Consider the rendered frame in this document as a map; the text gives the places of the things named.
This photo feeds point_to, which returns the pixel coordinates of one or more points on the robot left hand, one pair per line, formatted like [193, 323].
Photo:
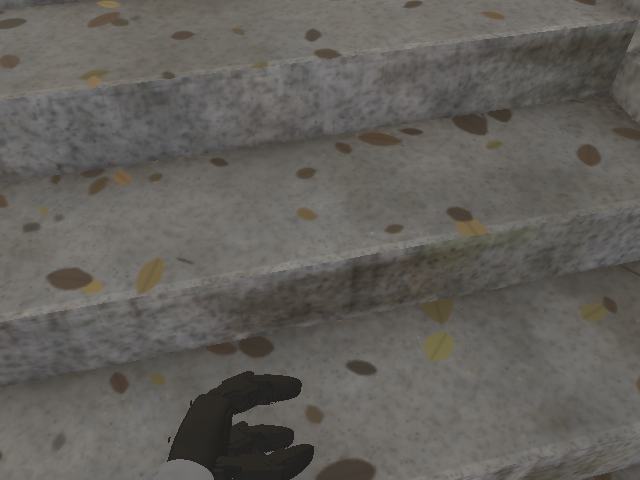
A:
[206, 435]

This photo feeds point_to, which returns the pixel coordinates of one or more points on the robot left forearm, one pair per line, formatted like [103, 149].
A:
[181, 469]

